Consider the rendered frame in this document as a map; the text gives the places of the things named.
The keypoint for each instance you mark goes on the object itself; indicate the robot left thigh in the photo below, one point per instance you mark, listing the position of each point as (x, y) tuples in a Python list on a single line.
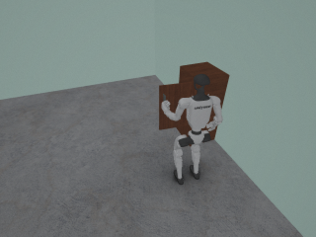
[(180, 142)]

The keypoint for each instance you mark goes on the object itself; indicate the robot right upper arm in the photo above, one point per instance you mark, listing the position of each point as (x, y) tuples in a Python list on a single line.
[(217, 109)]

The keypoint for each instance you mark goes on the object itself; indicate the right robot forearm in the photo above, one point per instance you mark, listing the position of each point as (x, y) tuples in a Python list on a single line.
[(214, 124)]

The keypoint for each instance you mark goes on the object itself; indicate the humanoid robot torso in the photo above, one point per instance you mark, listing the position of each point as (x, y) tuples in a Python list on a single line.
[(198, 115)]

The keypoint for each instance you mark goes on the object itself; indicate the robot right hand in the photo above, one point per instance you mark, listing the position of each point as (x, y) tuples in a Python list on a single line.
[(210, 127)]

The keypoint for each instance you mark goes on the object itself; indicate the left robot forearm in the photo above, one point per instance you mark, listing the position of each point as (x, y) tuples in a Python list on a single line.
[(168, 113)]

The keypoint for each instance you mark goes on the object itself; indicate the robot left upper arm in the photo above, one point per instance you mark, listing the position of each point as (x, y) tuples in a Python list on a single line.
[(182, 105)]

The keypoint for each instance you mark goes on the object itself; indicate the cupboard door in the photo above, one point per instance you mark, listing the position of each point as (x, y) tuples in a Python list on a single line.
[(173, 93)]

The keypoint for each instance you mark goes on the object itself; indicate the robot left hand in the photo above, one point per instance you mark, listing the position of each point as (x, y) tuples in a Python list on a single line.
[(165, 104)]

